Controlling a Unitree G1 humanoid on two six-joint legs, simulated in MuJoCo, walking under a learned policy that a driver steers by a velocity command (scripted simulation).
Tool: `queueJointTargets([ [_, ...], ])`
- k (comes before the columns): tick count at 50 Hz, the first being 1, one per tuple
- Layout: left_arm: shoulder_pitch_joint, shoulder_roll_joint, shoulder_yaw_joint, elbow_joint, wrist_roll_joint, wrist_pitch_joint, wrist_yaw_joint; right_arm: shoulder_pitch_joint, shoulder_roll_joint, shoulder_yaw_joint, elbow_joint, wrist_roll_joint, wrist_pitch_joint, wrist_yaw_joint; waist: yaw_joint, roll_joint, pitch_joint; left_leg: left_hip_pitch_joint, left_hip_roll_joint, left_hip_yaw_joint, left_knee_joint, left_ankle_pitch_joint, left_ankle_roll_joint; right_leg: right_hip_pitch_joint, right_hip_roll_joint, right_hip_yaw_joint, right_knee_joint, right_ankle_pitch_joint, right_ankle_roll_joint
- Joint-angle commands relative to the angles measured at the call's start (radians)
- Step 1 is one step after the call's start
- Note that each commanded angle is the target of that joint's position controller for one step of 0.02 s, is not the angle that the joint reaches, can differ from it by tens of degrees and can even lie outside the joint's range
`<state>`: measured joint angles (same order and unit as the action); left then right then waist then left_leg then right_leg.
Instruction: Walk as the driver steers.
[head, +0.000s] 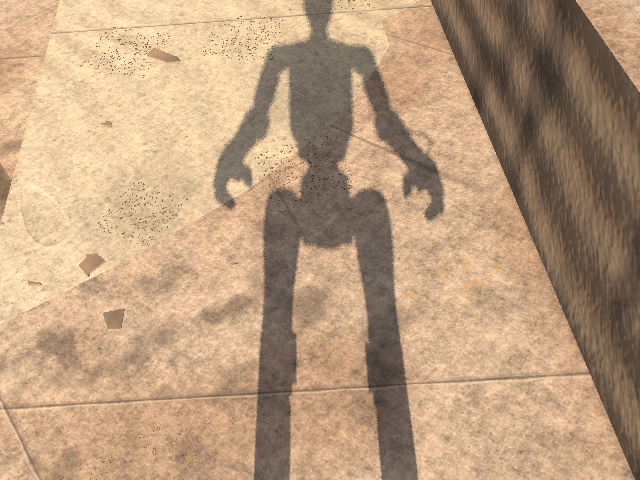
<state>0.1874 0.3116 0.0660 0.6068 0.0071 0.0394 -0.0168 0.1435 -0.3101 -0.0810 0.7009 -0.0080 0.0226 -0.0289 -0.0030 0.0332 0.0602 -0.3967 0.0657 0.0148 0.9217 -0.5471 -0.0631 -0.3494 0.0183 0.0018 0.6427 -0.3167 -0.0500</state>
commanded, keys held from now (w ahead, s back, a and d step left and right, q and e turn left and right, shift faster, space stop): q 0.52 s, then w+q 0.36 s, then w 0.08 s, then w+e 0.04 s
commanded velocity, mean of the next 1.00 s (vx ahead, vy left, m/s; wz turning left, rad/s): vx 0.14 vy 0.00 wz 0.31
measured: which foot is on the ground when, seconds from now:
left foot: up 0.00-0.38, down 0.40-0.74, up 0.76-1.00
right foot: down 0.00-0.42, up 0.44-0.72, down 0.74-1.00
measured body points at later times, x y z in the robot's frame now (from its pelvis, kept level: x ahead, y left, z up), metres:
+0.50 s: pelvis +0.00 +0.00 +0.01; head +0.03 +0.02 +0.46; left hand +0.14 +0.29 -0.09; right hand +0.14 -0.28 -0.09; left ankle -0.02 +0.11 -0.73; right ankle -0.01 -0.11 -0.69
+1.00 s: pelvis +0.10 -0.01 +0.02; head +0.12 -0.02 +0.47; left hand +0.00 +0.25 -0.09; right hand +0.37 -0.18 -0.08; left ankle +0.12 +0.19 -0.65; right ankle +0.05 -0.14 -0.73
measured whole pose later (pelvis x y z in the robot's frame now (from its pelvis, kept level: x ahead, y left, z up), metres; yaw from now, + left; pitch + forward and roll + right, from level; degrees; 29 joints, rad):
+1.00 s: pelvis +0.10 -0.01 +0.02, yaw +24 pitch +1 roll +0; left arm 0.41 0.26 0.06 0.80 0.01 -0.09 0.01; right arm 0.19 -0.31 -0.08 0.67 0.03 -0.03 0.00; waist 0.08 0.05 0.00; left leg -0.68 0.05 -0.10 0.98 -0.12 -0.02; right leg 0.00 0.01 -0.09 0.25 -0.28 -0.03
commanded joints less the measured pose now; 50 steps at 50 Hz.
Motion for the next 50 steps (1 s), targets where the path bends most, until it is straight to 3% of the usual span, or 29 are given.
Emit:
queueJointTargets([
  [1, 0.026, 0.206, 0.055, -0.065, 0.014, -0.047, 0.012, -0.045, -0.117, -0.029, -0.082, 0.007, -0.015, -0.015, 0.028, -0.139, -0.143, -0.284, -0.029, -0.096, 0.296, -0.015, 0.001, 0.260, -0.315, 0.410, -0.282, 0.529, -0.228],
  [2, -0.020, 0.158, 0.038, -0.068, -0.002, -0.043, 0.021, -0.019, -0.120, -0.032, -0.053, 0.001, -0.008, -0.022, 0.011, -0.115, -0.142, -0.260, -0.011, -0.097, 0.266, 0.050, -0.007, 0.247, -0.279, 0.352, -0.275, 0.495, -0.185],
  [3, -0.043, 0.128, 0.022, -0.064, -0.009, -0.042, 0.027, 0.011, -0.116, -0.031, -0.037, -0.002, -0.002, -0.023, -0.010, -0.131, -0.150, -0.197, -0.015, -0.084, 0.266, 0.103, -0.018, 0.205, -0.252, 0.295, -0.272, 0.542, -0.170],
  [5, -0.051, 0.063, -0.006, -0.047, 0.007, -0.046, 0.035, 0.052, -0.080, -0.021, -0.010, 0.008, 0.003, -0.014, -0.025, -0.141, -0.181, -0.094, -0.017, -0.075, 0.221, 0.179, -0.033, 0.178, -0.218, 0.212, -0.282, 0.547, -0.161],
  [7, -0.042, 0.028, -0.019, -0.021, 0.020, -0.051, 0.040, 0.044, -0.039, -0.002, 0.001, 0.014, 0.003, -0.008, -0.011, -0.146, -0.161, -0.038, -0.001, -0.073, 0.042, 0.219, -0.037, 0.179, -0.192, 0.156, -0.302, 0.428, -0.148],
  [9, -0.031, 0.044, -0.015, 0.003, 0.027, -0.051, 0.042, 0.006, -0.028, 0.011, -0.005, 0.012, 0.001, 0.000, 0.019, -0.165, -0.125, 0.032, 0.008, -0.067, -0.116, 0.216, -0.033, 0.162, -0.196, 0.155, -0.329, 0.285, -0.149],
  [12, -0.026, 0.112, 0.006, 0.027, 0.024, -0.041, 0.041, -0.011, -0.091, 0.000, -0.017, 0.021, -0.002, 0.004, 0.042, -0.169, -0.060, 0.039, -0.009, -0.038, -0.196, 0.152, -0.020, 0.147, -0.240, 0.212, -0.346, 0.146, -0.178],
  [16, -0.051, 0.140, 0.023, 0.037, 0.000, -0.026, 0.050, 0.029, -0.089, 0.000, -0.014, 0.024, -0.007, 0.006, 0.024, -0.129, -0.061, 0.019, -0.020, -0.015, -0.245, 0.138, 0.006, 0.214, -0.289, 0.240, -0.288, 0.353, -0.198],
  [18, -0.061, 0.129, 0.025, 0.039, -0.011, -0.019, 0.056, 0.060, -0.075, 0.003, -0.007, 0.028, -0.007, 0.013, 0.001, -0.127, -0.092, 0.069, -0.031, 0.005, -0.331, 0.222, 0.034, 0.236, -0.286, 0.200, -0.242, 0.469, -0.182],
  [19, -0.052, 0.127, 0.028, 0.046, -0.016, -0.016, 0.057, 0.072, -0.082, 0.002, -0.009, 0.024, -0.007, 0.018, -0.011, -0.115, -0.098, 0.106, -0.030, -0.004, -0.410, 0.327, 0.058, 0.231, -0.269, 0.166, -0.215, 0.458, -0.150],
  [20, -0.040, 0.116, 0.031, 0.046, -0.015, -0.018, 0.059, 0.073, -0.117, -0.006, -0.016, 0.018, -0.006, 0.018, -0.007, -0.065, -0.104, 0.153, -0.002, -0.066, -0.461, 0.506, 0.094, 0.198, -0.221, 0.114, -0.154, 0.373, -0.096],
  [21, -0.049, 0.082, 0.026, 0.014, 0.009, -0.026, 0.058, 0.085, -0.203, -0.030, -0.015, 0.018, -0.005, 0.011, 0.029, 0.125, -0.125, 0.213, 0.111, -0.243, -0.471, 0.733, 0.172, 0.106, -0.096, -0.016, -0.010, 0.254, -0.019],
  [22, -0.125, 0.065, 0.022, -0.007, 0.021, -0.031, 0.060, 0.091, -0.206, -0.036, -0.025, 0.021, -0.007, 0.010, -0.017, 0.203, -0.104, 0.263, 0.205, -0.414, -0.533, 0.778, 0.298, -0.042, 0.031, -0.079, 0.107, 0.048, 0.054],
  [23, -0.187, 0.058, 0.022, -0.026, 0.015, -0.031, 0.059, 0.135, -0.178, -0.028, -0.024, 0.002, -0.016, 0.009, -0.068, 0.229, -0.108, 0.334, 0.280, -0.515, -0.592, 0.807, 0.381, -0.182, 0.062, -0.010, 0.291, -0.287, 0.070],
  [24, -0.167, 0.066, 0.030, -0.022, 0.002, -0.029, 0.053, 0.130, -0.178, -0.027, -0.023, -0.005, -0.030, 0.007, -0.058, 0.158, -0.117, 0.352, 0.275, -0.496, -0.592, 0.809, 0.391, -0.229, 0.044, 0.054, 0.438, -0.341, 0.075],
  [26, -0.110, 0.072, 0.036, -0.003, -0.008, -0.021, 0.047, 0.043, -0.175, -0.029, -0.039, 0.023, -0.039, 0.005, -0.002, 0.056, -0.101, 0.358, 0.199, -0.381, -0.553, 0.821, 0.308, -0.263, 0.002, 0.081, 0.415, -0.239, 0.090],
  [28, -0.115, 0.053, 0.030, -0.003, -0.006, -0.035, 0.037, 0.065, -0.156, -0.029, -0.031, 0.045, -0.023, -0.003, -0.018, 0.079, -0.134, 0.358, 0.136, -0.361, -0.586, 0.524, 0.279, -0.216, 0.006, 0.040, 0.277, -0.144, 0.107],
  [30, -0.143, 0.038, 0.024, -0.014, -0.022, -0.053, 0.016, 0.080, -0.159, -0.031, -0.037, 0.040, -0.010, -0.008, -0.041, 0.124, -0.109, 0.304, 0.109, -0.390, -0.639, 0.177, 0.281, -0.162, 0.015, 0.030, 0.145, -0.104, 0.104],
  [32, -0.136, 0.049, 0.027, -0.019, -0.029, -0.072, 0.003, 0.062, -0.178, -0.036, -0.052, 0.031, -0.010, -0.005, -0.034, 0.156, -0.082, 0.208, 0.100, -0.414, -0.653, 0.075, 0.278, -0.055, 0.031, 0.018, 0.018, -0.116, 0.089],
  [34, -0.064, 0.072, 0.039, 0.003, -0.040, -0.092, -0.005, 0.041, -0.180, -0.034, -0.061, 0.038, -0.010, -0.001, 0.011, 0.153, -0.083, 0.120, 0.089, -0.444, -0.643, 0.040, 0.260, 0.098, 0.034, 0.017, -0.114, -0.017, 0.072],
  [36, 0.053, 0.086, 0.054, 0.049, -0.030, -0.107, 0.006, 0.017, -0.127, -0.017, -0.071, 0.036, -0.012, 0.001, 0.074, 0.104, -0.088, -0.018, 0.009, -0.405, -0.543, -0.017, 0.194, 0.318, 0.009, 0.016, -0.249, 0.086, 0.051],
  [37, 0.171, 0.135, 0.066, 0.070, -0.017, -0.112, 0.017, 0.009, -0.052, 0.004, -0.084, 0.027, -0.018, 0.001, 0.115, -0.048, -0.124, -0.173, -0.077, -0.300, -0.285, -0.063, 0.124, 0.479, -0.163, 0.206, -0.311, -0.057, 0.012],
  [38, 0.213, 0.233, 0.081, 0.076, 0.019, -0.116, 0.012, -0.002, -0.031, 0.008, -0.137, 0.042, -0.030, -0.002, 0.101, -0.261, -0.090, -0.388, -0.165, -0.207, -0.049, -0.074, 0.092, 0.462, -0.396, 0.608, -0.455, -0.374, -0.115],
  [39, 0.139, 0.220, 0.075, 0.064, 0.033, -0.127, 0.010, -0.011, -0.099, -0.008, -0.150, 0.052, -0.044, -0.003, 0.060, -0.253, -0.018, -0.436, -0.066, -0.228, 0.105, -0.006, 0.091, 0.358, -0.450, 0.709, -0.505, -0.511, -0.183],
  [40, 0.084, 0.145, 0.054, 0.058, 0.010, -0.133, 0.017, 0.002, -0.145, -0.024, -0.126, 0.050, -0.045, 0.001, 0.040, -0.208, 0.042, -0.466, -0.039, -0.211, 0.159, 0.082, 0.087, 0.338, -0.400, 0.600, -0.505, -0.480, -0.162],
  [42, 0.056, 0.101, 0.038, 0.062, -0.002, -0.134, 0.030, 0.038, -0.123, -0.026, -0.086, 0.034, -0.054, 0.010, 0.026, -0.153, 0.043, -0.453, -0.015, -0.183, 0.188, 0.223, 0.068, 0.343, -0.313, 0.390, -0.504, -0.245, -0.103],
  [45, 0.128, 0.081, 0.029, 0.094, 0.010, -0.148, 0.034, 0.009, -0.056, -0.010, -0.093, 0.040, -0.067, 0.027, 0.057, -0.125, 0.018, -0.436, -0.006, -0.150, 0.208, 0.377, 0.060, 0.346, -0.256, 0.184, -0.508, 0.051, -0.090],
  [48, 0.171, 0.077, 0.026, 0.127, 0.001, -0.145, 0.025, -0.034, -0.032, 0.001, -0.119, 0.038, -0.069, 0.033, 0.070, -0.107, 0.028, -0.446, -0.014, -0.136, 0.078, 0.441, 0.042, 0.358, -0.248, 0.108, -0.521, 0.146, -0.120],
  [50, 0.177, 0.089, 0.021, 0.148, -0.013, -0.136, 0.020, -0.094, -0.007, 0.016, -0.147, 0.028, -0.075, 0.044, 0.070, -0.113, 0.044, -0.398, 0.010, -0.068, -0.065, 0.493, 0.036, 0.334, -0.238, 0.083, -0.530, 0.214, -0.132],
])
